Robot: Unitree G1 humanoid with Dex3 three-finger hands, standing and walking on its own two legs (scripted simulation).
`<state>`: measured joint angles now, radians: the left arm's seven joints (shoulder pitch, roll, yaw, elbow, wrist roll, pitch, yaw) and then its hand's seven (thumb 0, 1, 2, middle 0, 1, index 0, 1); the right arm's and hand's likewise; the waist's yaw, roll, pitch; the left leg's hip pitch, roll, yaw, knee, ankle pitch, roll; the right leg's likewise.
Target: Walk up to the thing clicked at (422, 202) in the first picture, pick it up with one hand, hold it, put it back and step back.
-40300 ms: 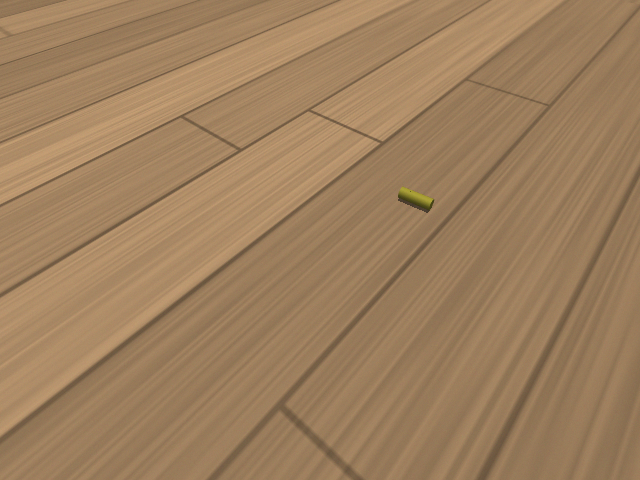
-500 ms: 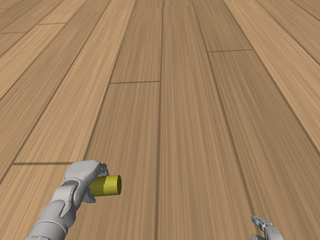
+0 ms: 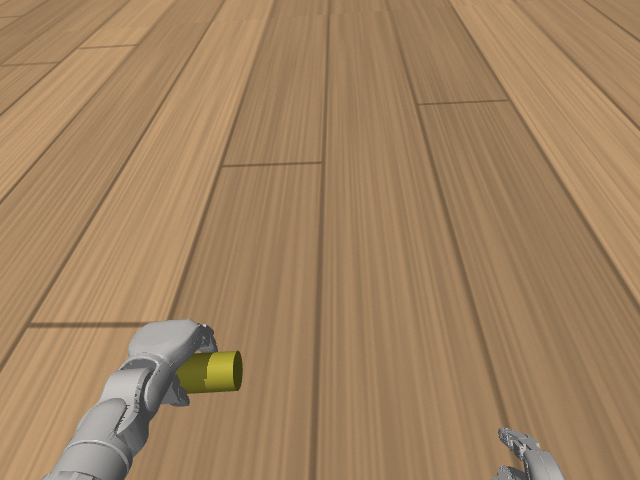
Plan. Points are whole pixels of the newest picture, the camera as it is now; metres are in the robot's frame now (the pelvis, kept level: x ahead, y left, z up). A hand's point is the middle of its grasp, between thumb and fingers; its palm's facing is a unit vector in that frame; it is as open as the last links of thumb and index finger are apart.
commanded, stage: hold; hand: left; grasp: from above
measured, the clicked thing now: (185, 373) +0.30 +0.22 -0.07
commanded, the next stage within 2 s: crouch in 0.16 s
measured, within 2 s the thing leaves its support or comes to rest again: neither
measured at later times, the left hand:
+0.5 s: hand (182, 380) +0.29 +0.22 -0.06, palm faces -0.47 -0.04 -0.88, open 8.5 cm
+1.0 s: hand (219, 386) +0.37 +0.23 -0.28, palm faces -0.41 +0.05 -0.91, open 8.5 cm
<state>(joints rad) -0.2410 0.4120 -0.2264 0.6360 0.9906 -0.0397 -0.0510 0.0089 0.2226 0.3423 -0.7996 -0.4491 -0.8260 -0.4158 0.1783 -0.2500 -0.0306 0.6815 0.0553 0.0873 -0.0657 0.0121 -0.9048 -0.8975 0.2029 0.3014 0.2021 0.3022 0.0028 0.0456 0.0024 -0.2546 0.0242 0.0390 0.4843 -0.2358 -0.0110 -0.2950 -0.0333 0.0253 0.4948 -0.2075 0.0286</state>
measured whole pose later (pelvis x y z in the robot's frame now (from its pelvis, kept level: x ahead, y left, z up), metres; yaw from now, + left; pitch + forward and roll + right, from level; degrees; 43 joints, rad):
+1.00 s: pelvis -0.04 +0.01 -0.16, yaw +1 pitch +28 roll -2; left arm -0.69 0.42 -0.10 1.22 1.18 -0.05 0.37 0.01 0.20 0.36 -0.80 -0.47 -0.82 -0.44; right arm 0.26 -0.26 -0.08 0.75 -0.03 0.02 -0.03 0.01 -0.90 -0.89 0.20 0.30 0.20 0.30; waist -0.14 0.03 -0.18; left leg -1.38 0.03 -0.02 1.45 -0.57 0.00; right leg -1.38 -0.03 0.01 1.40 -0.51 0.04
